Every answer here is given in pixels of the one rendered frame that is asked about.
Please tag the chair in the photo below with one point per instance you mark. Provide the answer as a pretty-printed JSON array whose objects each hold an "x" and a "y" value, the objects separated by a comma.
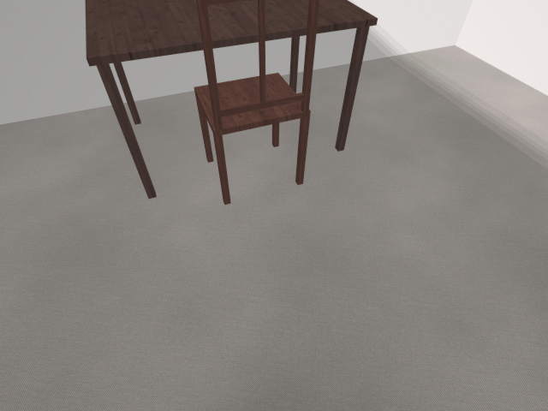
[{"x": 254, "y": 102}]

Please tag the table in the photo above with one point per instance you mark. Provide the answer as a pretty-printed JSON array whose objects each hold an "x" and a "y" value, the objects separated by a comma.
[{"x": 125, "y": 30}]

